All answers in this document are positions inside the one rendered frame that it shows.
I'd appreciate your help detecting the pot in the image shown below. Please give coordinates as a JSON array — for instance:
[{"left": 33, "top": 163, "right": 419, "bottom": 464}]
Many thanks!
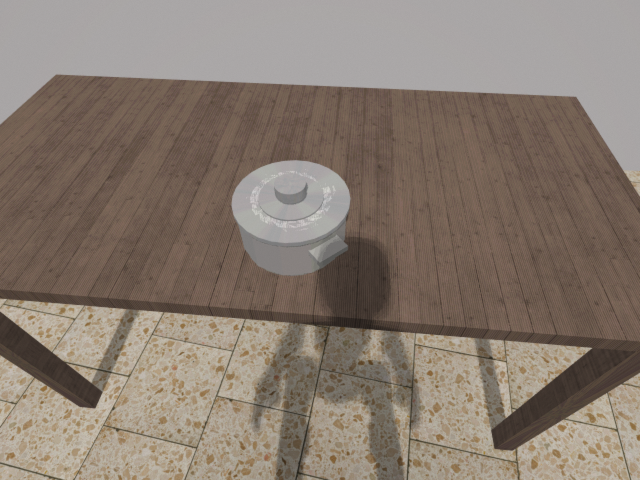
[{"left": 239, "top": 219, "right": 348, "bottom": 276}]

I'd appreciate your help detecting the lid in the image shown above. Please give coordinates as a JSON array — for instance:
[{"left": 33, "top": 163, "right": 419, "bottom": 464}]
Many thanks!
[{"left": 231, "top": 160, "right": 350, "bottom": 247}]

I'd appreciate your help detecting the table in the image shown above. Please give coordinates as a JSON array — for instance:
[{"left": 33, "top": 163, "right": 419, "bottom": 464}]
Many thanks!
[{"left": 0, "top": 75, "right": 640, "bottom": 451}]

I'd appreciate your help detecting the knob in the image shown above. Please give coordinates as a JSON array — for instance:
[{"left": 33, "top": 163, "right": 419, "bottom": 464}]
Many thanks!
[{"left": 274, "top": 173, "right": 306, "bottom": 204}]

